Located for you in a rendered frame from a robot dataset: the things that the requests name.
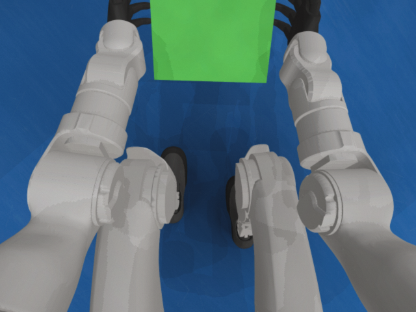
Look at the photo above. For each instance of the left robot hand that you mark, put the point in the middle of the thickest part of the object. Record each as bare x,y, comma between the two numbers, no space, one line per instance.
122,10

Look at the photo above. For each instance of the carton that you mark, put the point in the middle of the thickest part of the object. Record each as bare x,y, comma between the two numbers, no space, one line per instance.
212,40

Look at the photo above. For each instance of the right robot hand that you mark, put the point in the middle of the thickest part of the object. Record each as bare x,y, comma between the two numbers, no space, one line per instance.
305,17

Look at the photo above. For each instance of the right robot forearm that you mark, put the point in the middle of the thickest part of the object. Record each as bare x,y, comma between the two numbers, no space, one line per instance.
319,111

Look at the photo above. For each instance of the left robot foot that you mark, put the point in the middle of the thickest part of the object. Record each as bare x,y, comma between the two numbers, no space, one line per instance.
177,161

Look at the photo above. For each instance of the robot left thigh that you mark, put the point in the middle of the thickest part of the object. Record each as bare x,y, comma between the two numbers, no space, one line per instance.
126,261

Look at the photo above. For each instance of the robot right upper arm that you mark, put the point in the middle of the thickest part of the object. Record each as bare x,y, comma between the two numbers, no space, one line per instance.
351,209

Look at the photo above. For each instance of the left robot forearm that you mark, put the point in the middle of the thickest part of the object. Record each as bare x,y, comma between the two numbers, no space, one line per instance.
98,119

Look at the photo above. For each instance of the robot left upper arm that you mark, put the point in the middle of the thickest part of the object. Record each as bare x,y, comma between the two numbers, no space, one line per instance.
71,196

